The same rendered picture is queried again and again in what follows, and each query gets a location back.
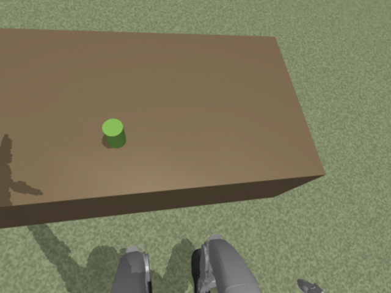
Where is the right robot foot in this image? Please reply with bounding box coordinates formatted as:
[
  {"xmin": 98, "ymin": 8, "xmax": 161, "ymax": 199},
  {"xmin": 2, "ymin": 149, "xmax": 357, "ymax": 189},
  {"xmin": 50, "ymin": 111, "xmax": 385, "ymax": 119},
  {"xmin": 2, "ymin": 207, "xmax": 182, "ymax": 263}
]
[{"xmin": 191, "ymin": 249, "xmax": 210, "ymax": 293}]

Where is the can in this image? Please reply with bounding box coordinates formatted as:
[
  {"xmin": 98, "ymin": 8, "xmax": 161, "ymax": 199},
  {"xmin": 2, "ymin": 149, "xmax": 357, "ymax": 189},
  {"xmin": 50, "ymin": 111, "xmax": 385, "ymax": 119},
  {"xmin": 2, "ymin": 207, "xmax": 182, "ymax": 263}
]
[{"xmin": 102, "ymin": 118, "xmax": 126, "ymax": 148}]

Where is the right robot hand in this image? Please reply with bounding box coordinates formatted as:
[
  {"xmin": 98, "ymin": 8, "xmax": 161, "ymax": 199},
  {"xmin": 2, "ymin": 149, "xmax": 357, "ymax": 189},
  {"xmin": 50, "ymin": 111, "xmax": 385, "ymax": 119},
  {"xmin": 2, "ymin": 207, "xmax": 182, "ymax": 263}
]
[{"xmin": 297, "ymin": 279, "xmax": 324, "ymax": 293}]

